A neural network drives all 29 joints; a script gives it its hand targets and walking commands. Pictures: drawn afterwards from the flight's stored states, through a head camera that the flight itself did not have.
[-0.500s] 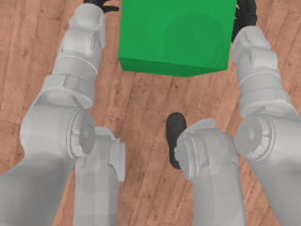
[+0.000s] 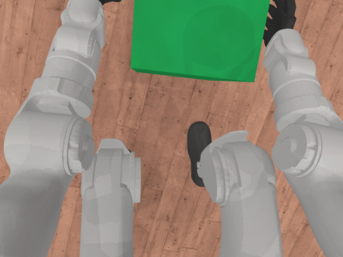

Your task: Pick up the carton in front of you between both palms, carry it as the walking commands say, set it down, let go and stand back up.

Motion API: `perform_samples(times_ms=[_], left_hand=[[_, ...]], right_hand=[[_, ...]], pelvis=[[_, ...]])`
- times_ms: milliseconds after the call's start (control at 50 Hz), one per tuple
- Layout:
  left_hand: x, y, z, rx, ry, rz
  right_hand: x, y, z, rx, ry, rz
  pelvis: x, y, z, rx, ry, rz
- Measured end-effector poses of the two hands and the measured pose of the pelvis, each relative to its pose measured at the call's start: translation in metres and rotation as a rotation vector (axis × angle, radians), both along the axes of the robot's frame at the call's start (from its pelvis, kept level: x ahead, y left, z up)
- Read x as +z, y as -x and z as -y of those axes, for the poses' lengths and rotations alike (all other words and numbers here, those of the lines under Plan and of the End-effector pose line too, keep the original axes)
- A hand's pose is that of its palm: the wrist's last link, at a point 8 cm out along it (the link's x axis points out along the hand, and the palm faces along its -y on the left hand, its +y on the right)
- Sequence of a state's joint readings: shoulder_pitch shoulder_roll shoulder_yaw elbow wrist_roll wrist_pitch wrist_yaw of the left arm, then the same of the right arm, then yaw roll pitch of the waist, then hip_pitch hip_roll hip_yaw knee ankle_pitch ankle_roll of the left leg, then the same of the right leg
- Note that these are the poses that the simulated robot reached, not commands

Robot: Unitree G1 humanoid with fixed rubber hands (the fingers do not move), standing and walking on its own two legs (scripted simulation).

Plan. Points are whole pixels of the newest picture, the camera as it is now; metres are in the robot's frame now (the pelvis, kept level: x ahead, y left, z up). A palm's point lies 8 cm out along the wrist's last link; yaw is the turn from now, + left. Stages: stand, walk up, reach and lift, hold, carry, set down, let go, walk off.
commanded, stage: set down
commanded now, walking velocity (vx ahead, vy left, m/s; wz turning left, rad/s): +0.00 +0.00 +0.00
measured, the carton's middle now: (187, 27) +0.52 -0.08 -0.26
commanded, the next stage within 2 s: let go in 1.20 s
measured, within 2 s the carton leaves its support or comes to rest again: neither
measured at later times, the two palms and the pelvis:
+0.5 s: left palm out of the picture +0.58 +0.12 -0.09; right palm (325, 8) +0.51 -0.25 -0.09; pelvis +0.00 -0.01 +0.03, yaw +1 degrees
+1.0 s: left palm out of the picture +0.58 +0.12 +0.06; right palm out of the picture +0.50 -0.26 +0.06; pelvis +0.02 -0.01 +0.17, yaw +1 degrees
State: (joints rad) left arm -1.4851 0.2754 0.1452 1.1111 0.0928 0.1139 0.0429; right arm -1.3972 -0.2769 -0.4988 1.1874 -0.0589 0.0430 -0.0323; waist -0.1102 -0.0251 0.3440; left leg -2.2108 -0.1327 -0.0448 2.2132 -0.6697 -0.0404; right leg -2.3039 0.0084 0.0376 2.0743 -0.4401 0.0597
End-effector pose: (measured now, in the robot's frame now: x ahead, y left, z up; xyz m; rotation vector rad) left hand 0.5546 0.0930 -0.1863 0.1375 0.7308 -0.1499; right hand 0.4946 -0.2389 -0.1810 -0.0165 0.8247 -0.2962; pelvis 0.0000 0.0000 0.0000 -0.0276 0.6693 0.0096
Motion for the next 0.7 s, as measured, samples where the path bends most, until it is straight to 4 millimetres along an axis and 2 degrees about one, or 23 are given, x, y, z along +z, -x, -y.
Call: perform_samples(times_ms=[120, 220, 280, 380, 440, 560, 700], left_hand=[[-0.009, -0.002, -0.033, 0.062, -0.030, -0.010], [0.001, -0.012, -0.035, 0.062, -0.029, 0.050], [0.015, -0.015, -0.032, 0.057, -0.028, 0.086], [0.042, -0.017, -0.028, 0.076, -0.024, 0.110], [0.068, -0.019, -0.030, 0.076, -0.047, 0.119], [0.119, -0.026, -0.025, 0.088, -0.022, 0.114], [0.165, -0.028, -0.024, 0.082, -0.031, 0.099]], right_hand=[[-0.009, 0.008, 0.019, -0.049, 0.032, 0.008], [-0.002, 0.002, 0.027, -0.060, 0.029, 0.058], [0.010, -0.005, 0.026, -0.047, 0.023, 0.104], [0.034, -0.009, 0.014, -0.027, 0.004, 0.139], [0.063, -0.013, 0.011, -0.030, 0.006, 0.180], [0.111, -0.014, 0.015, -0.038, 0.018, 0.171], [0.156, -0.009, 0.017, -0.052, 0.011, 0.164]], pelvis=[[-0.001, 0.000, 0.004, 0.008, 0.002, 0.017], [-0.005, 0.000, 0.009, 0.017, 0.002, 0.009], [-0.005, 0.001, 0.011, 0.013, -0.002, 0.002], [0.005, 0.005, 0.012, -0.003, -0.010, 0.008], [0.017, 0.004, 0.012, -0.006, -0.015, 0.000], [0.048, 0.000, 0.010, -0.006, -0.023, -0.066], [0.091, -0.008, 0.009, -0.017, -0.026, -0.125]])
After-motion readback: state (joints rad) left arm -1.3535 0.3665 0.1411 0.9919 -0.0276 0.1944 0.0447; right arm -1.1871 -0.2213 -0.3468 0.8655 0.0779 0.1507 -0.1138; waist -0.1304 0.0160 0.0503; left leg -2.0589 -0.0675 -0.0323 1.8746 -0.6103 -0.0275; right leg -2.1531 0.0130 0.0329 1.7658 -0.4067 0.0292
